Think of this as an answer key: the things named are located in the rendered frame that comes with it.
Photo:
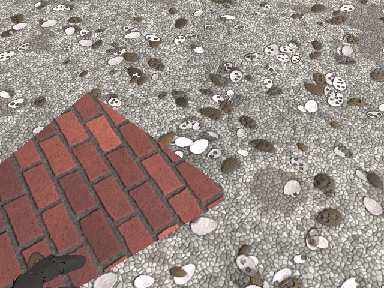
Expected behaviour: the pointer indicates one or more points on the left robot hand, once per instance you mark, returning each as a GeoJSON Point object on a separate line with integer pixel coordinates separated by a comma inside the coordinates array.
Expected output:
{"type": "Point", "coordinates": [47, 269]}

